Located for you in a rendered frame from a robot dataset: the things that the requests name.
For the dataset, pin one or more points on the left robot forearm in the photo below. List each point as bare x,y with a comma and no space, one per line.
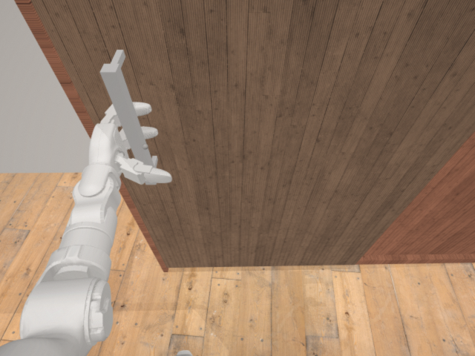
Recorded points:
89,235

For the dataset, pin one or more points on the wardrobe door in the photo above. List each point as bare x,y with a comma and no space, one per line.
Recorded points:
441,218
295,131

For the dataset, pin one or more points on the robot left upper arm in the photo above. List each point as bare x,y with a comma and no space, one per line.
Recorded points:
64,318

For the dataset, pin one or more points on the left robot hand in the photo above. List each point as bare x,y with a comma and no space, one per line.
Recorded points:
107,143

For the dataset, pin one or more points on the handle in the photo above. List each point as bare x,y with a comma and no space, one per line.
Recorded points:
118,91

